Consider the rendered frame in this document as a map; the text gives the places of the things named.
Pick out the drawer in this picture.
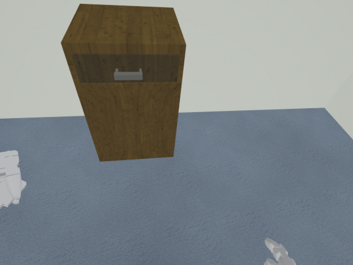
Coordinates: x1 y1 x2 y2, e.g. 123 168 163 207
71 54 179 83

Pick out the left robot hand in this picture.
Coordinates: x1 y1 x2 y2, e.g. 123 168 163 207
0 150 26 208

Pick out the handle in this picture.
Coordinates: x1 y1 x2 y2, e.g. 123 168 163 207
114 68 143 80

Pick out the cabinet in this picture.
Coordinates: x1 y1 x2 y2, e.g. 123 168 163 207
61 4 186 162

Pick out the right robot hand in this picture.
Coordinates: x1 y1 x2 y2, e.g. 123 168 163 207
264 238 296 265

